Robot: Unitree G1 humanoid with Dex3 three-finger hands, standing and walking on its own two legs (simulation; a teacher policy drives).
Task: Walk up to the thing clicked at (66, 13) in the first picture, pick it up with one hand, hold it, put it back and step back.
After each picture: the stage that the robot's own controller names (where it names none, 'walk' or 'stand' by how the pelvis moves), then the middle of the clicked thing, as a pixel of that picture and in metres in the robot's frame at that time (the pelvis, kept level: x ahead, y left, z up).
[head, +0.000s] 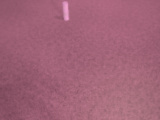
stand; (65, 11) +1.89 +0.23 -0.65
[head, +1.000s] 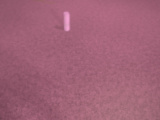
walk; (66, 21) +1.75 +0.16 -0.65
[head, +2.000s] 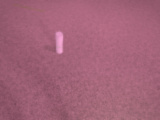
walk; (59, 43) +1.18 +0.16 -0.65
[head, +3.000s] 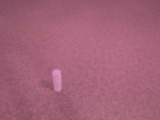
walk; (57, 81) +0.75 +0.17 -0.65
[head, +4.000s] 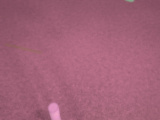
walk; (54, 114) +0.47 +0.19 -0.65
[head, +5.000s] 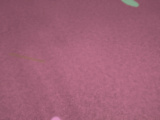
stand; out of the picture +0.40 +0.20 -0.66
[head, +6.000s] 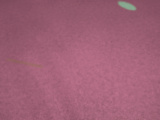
walk; out of the picture +0.38 +0.22 -0.65
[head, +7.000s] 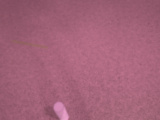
stand; (61, 112) +0.41 +0.23 -0.64
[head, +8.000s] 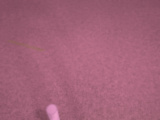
walk; (53, 115) +0.43 +0.20 -0.63
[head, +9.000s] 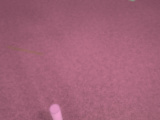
stand; (56, 115) +0.47 +0.20 -0.65
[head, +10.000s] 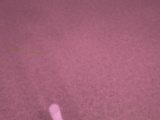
stand; (56, 115) +0.47 +0.22 -0.66
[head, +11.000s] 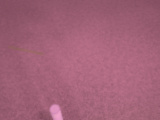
stand; (57, 115) +0.46 +0.21 -0.66
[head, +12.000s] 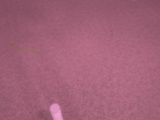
stand; (56, 114) +0.47 +0.20 -0.66
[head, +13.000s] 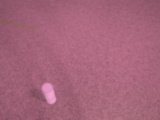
go down; (49, 94) +0.49 +0.21 -0.59
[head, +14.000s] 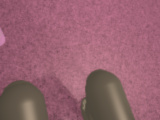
go down; out of the picture +0.52 +0.28 -0.22
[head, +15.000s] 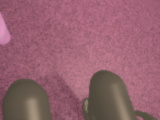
close in; out of the picture +0.53 +0.28 -0.23
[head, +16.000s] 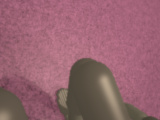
close in; out of the picture +0.50 +0.33 -0.16
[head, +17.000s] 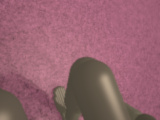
lift; out of the picture +0.49 +0.33 -0.17
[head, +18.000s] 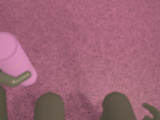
lift; (17, 65) +0.36 +0.22 -0.01
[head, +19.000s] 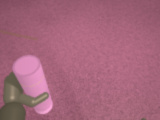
hold; (36, 89) +0.31 +0.17 +0.01
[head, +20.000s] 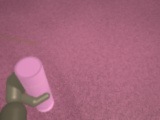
hold; (38, 88) +0.32 +0.16 +0.01
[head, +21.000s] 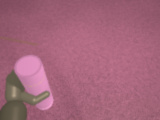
hold; (37, 86) +0.32 +0.17 +0.02
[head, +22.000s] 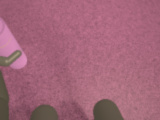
crouch; (7, 47) +0.45 +0.22 -0.04
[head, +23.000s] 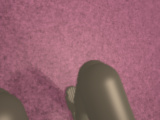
lower; out of the picture +0.51 +0.30 -0.15
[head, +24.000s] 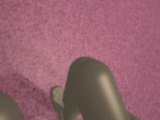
lower; out of the picture +0.49 +0.33 -0.17
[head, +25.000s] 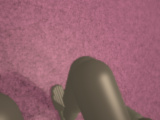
lower; out of the picture +0.48 +0.34 -0.18
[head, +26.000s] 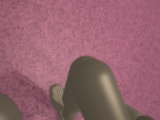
lower; out of the picture +0.48 +0.34 -0.18
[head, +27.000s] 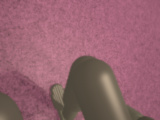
rest; out of the picture +0.48 +0.34 -0.18
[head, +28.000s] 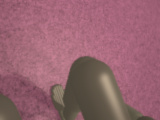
open; out of the picture +0.49 +0.34 -0.18
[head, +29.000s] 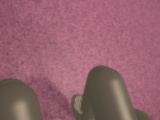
stand; out of the picture +0.50 +0.30 -0.20
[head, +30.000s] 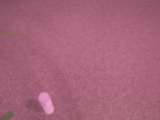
stand; (46, 103) +0.46 +0.22 -0.56
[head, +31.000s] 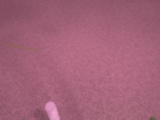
stand; (52, 113) +0.47 +0.22 -0.60
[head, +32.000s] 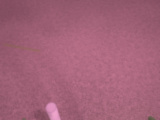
stand; (53, 114) +0.47 +0.22 -0.60
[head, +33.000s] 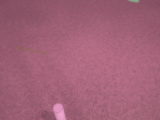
stand; (60, 114) +0.48 +0.20 -0.65
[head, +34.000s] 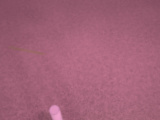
stand; (56, 116) +0.46 +0.22 -0.66
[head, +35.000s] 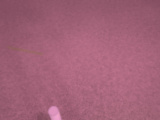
stand; (55, 117) +0.45 +0.22 -0.66
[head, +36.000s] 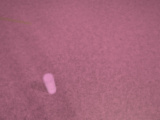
walk; (50, 84) +0.56 +0.21 -0.64
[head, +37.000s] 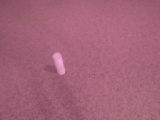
walk; (59, 64) +0.82 +0.29 -0.63
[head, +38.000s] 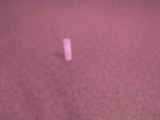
stand; (67, 49) +1.12 +0.20 -0.63
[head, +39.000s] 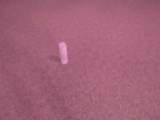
stand; (63, 53) +1.08 +0.20 -0.66
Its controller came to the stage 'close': yes
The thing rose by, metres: 0.67
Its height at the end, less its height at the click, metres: +0.00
